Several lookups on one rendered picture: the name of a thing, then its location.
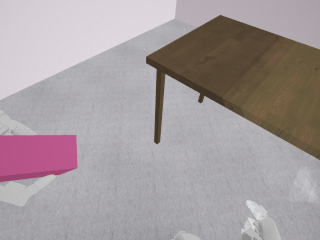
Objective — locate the right robot shin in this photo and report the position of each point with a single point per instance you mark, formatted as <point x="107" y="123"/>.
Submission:
<point x="181" y="232"/>

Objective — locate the sponge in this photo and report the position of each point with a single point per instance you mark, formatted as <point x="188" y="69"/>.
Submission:
<point x="35" y="156"/>

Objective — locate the table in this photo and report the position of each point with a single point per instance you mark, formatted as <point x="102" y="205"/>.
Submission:
<point x="268" y="79"/>

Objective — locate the right robot hand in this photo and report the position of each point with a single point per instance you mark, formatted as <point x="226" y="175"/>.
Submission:
<point x="264" y="229"/>

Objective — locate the left robot hand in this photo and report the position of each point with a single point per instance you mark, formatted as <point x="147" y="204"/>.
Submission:
<point x="12" y="192"/>

